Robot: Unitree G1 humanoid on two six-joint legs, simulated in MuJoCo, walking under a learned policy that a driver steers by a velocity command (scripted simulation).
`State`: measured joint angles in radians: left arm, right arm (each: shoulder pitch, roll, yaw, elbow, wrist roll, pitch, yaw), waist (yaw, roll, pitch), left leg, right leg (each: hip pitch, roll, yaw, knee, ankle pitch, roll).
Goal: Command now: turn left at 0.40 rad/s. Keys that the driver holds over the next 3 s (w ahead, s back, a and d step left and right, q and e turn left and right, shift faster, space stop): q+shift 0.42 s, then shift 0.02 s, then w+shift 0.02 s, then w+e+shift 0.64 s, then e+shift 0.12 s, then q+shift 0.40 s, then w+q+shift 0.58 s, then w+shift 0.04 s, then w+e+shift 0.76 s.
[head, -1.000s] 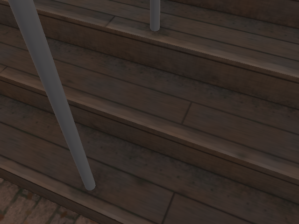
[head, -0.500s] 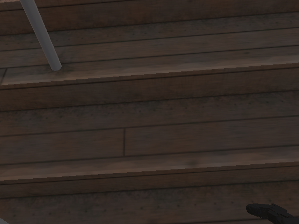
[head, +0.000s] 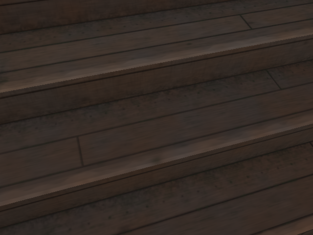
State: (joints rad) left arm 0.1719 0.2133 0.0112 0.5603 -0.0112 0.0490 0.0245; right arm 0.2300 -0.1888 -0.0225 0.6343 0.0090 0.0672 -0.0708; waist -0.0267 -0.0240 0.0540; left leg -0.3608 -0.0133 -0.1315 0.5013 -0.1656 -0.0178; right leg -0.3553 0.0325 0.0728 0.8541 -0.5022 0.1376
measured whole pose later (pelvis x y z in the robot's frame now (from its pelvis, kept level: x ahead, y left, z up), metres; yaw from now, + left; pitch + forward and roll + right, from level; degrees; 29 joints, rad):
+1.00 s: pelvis +0.09 +0.06 -0.02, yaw +10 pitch +2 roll +0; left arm 0.10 0.17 0.05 0.63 0.04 0.07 0.02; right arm 0.56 -0.19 -0.01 0.94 -0.06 -0.12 0.00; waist 0.02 -0.03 -0.03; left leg 0.15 0.04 0.32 0.31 -0.49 -0.04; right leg -1.23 0.01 -0.01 2.13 -0.51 -0.15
